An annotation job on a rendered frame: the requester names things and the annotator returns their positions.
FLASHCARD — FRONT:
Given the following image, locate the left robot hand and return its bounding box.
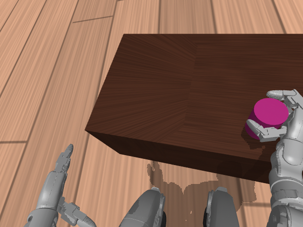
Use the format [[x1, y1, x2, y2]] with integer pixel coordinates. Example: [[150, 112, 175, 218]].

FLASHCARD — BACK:
[[36, 144, 97, 227]]

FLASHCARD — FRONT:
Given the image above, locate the right robot arm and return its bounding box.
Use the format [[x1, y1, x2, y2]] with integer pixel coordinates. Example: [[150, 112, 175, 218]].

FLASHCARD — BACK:
[[266, 139, 303, 227]]

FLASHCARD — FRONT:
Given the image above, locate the right robot hand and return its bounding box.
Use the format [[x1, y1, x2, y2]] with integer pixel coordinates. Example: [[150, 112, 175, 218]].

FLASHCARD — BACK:
[[246, 89, 303, 143]]

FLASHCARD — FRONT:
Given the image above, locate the can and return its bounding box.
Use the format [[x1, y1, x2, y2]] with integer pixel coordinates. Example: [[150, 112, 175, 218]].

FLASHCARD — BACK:
[[245, 98, 289, 140]]

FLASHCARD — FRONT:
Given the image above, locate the left robot arm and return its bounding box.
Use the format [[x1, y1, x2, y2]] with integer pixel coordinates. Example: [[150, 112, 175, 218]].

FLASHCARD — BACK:
[[23, 208, 59, 227]]

